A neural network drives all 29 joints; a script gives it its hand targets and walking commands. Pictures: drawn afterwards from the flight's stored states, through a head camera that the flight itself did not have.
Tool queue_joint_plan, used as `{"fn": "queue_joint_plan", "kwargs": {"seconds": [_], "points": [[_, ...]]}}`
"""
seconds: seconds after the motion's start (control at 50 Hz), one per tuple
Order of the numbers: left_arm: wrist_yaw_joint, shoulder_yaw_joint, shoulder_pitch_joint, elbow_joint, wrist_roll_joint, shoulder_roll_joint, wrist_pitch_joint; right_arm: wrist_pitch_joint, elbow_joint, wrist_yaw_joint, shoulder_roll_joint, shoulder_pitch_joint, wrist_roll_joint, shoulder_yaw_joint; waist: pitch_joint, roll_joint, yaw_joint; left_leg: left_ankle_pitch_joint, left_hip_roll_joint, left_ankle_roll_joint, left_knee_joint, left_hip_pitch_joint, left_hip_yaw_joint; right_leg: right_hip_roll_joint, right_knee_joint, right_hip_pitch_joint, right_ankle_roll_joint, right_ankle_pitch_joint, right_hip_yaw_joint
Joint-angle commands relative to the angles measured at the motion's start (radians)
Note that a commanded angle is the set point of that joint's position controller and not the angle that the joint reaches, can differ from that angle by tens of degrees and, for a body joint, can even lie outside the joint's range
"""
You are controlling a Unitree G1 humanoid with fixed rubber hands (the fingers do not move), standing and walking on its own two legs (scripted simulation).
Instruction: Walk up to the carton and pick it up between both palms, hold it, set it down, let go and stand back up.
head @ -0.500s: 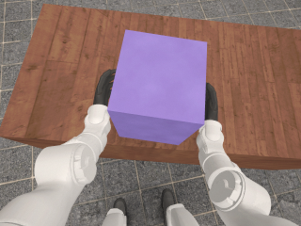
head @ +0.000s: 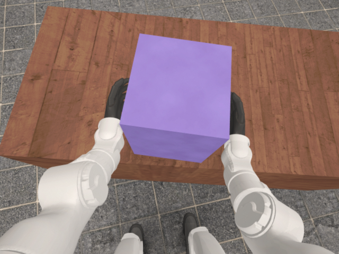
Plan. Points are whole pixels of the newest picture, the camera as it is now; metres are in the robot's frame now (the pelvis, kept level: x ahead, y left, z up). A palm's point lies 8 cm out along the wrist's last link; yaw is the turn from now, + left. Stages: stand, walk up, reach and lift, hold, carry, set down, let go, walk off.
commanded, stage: set down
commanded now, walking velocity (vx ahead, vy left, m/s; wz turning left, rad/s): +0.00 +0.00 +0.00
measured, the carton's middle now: (175, 108) +0.46 -0.04 -0.06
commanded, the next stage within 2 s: none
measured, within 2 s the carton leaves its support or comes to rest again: neither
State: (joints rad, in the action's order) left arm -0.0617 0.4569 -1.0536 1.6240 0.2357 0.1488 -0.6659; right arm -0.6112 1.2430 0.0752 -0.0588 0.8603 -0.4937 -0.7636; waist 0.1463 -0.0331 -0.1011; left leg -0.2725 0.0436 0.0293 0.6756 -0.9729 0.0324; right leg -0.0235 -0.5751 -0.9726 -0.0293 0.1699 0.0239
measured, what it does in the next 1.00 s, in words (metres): stands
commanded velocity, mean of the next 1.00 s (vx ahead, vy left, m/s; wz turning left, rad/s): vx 0.00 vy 0.00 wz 0.00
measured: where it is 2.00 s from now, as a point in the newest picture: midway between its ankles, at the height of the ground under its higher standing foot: (164, 248)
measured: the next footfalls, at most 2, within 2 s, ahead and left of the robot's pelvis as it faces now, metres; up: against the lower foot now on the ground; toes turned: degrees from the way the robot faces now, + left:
none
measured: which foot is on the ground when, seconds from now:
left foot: down 0.00-1.00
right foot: down 0.00-1.00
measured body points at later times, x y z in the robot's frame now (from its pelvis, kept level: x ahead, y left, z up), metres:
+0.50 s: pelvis -0.01 +0.00 -0.01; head +0.19 +0.01 +0.40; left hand +0.47 +0.11 -0.05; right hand +0.42 -0.18 -0.05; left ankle -0.01 +0.13 -0.71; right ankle +0.03 -0.14 -0.71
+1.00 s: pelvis -0.01 +0.00 -0.02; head +0.19 +0.01 +0.39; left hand +0.48 +0.11 -0.06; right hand +0.42 -0.18 -0.06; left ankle -0.01 +0.13 -0.71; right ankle +0.03 -0.14 -0.71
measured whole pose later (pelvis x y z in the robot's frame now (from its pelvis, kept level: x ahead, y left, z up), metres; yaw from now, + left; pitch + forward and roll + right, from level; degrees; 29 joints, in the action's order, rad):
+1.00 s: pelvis -0.01 +0.00 -0.02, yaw -1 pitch +35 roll -1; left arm -0.07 0.42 -1.12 1.64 0.22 0.21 -0.57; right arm -0.56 1.36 0.07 -0.01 0.93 -0.40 -0.64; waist 0.19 -0.01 -0.12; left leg -0.30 0.04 0.03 0.77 -1.07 0.01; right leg -0.03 -0.71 -1.10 -0.03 0.21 0.00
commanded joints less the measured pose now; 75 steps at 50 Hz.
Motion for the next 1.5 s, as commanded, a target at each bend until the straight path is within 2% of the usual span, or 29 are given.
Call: {"fn": "queue_joint_plan", "kwargs": {"seconds": [0.0,0.64,0.84,0.9,0.94,0.96,1.0,1.06,1.1,1.14,1.2,1.24,1.36,1.48], "points": [[0.113,-0.116,-0.444,-0.001,0.126,-0.464,0.02,0.031,0.145,-0.152,-0.46,0.401,-0.156,0.238,0.659,-0.073,-0.024,0.246,-0.031,0.027,-0.041,0.349,-0.106,0.03,-0.024,0.44,0.041,-0.331,0.083],[0.115,-0.053,-0.447,-0.03,0.175,-0.415,0.074,0.075,0.119,-0.152,-0.453,0.4,-0.183,0.186,0.622,-0.071,-0.02,0.141,-0.032,0.011,-0.014,0.306,-0.109,0.018,-0.063,0.332,0.04,-0.193,0.083],[0.101,-0.045,-0.449,-0.032,0.154,-0.31,0.088,0.082,0.12,-0.132,-0.354,0.386,-0.141,0.185,0.643,-0.079,-0.018,0.141,-0.037,0.012,0.004,0.298,-0.112,0.018,-0.086,0.314,0.036,-0.192,0.076],[0.061,-0.054,-0.457,-0.037,0.089,-0.125,0.091,0.078,0.131,-0.09,-0.16,0.371,-0.05,0.192,0.702,-0.085,-0.019,0.166,-0.042,0.018,0.021,0.295,-0.115,0.023,-0.105,0.323,0.035,-0.223,0.062],[0.001,-0.092,-0.466,-0.045,-0.027,0.114,0.094,0.072,0.144,-0.024,0.099,0.368,0.102,0.223,0.796,-0.096,-0.022,0.214,-0.045,0.029,0.051,0.288,-0.117,0.034,-0.133,0.331,0.039,-0.272,0.043],[-0.02,-0.156,-0.494,-0.04,-0.104,0.147,0.099,0.069,0.159,0.004,0.143,0.406,0.196,0.282,0.858,-0.106,-0.028,0.268,-0.044,0.039,0.077,0.297,-0.112,0.045,-0.145,0.322,0.043,-0.309,0.04],[-0.024,-0.261,-0.528,-0.012,-0.234,0.154,0.089,0.048,0.159,0.029,0.173,0.451,0.333,0.395,0.995,-0.111,-0.018,0.385,-0.049,0.059,0.151,0.31,-0.114,0.06,-0.179,0.316,0.041,-0.403,0.04],[-0.007,-0.322,-0.537,0.037,-0.329,0.218,0.046,0.0,0.121,0.046,0.246,0.491,0.46,0.517,1.13,-0.068,0.011,0.491,-0.073,0.067,0.235,0.24,-0.13,0.067,-0.262,0.449,0.009,-0.586,0.024],[0.003,-0.362,-0.551,0.082,-0.364,0.252,0.045,-0.002,0.144,0.05,0.297,0.544,0.53,0.569,1.073,-0.034,0.014,0.465,-0.08,0.061,0.237,0.167,-0.131,0.063,-0.292,0.501,-0.009,-0.597,0.02],[0.007,-0.416,-0.566,0.116,-0.405,0.258,0.055,0.008,0.182,0.048,0.337,0.581,0.596,0.61,0.996,-0.024,0.012,0.438,-0.074,0.064,0.247,0.182,-0.118,0.069,-0.297,0.42,-0.01,-0.51,0.033],[0.016,-0.489,-0.564,0.162,-0.469,0.248,0.061,0.029,0.247,0.033,0.369,0.592,0.676,0.668,0.921,-0.037,0.011,0.421,-0.062,0.075,0.273,0.238,-0.099,0.08,-0.299,0.26,0.003,-0.374,0.058],[0.023,-0.537,-0.568,0.159,-0.514,0.244,0.058,0.035,0.258,0.02,0.391,0.606,0.72,0.705,0.931,-0.044,0.012,0.432,-0.058,0.083,0.291,0.257,-0.091,0.084,-0.311,0.201,0.006,-0.348,0.071],[0.048,-0.638,-0.596,0.021,-0.606,0.248,0.058,0.046,0.209,-0.009,0.45,0.635,0.8,0.764,1.062,-0.072,-0.002,0.525,-0.058,0.099,0.341,0.311,-0.084,0.097,-0.336,0.144,0.009,-0.393,0.088],[0.055,-0.646,-0.585,-0.174,-0.601,0.273,0.1,0.064,0.16,-0.023,0.516,0.616,0.82,0.75,1.179,-0.141,-0.007,0.63,-0.058,0.118,0.359,0.412,-0.076,0.113,-0.311,0.129,0.021,-0.454,0.091]]}}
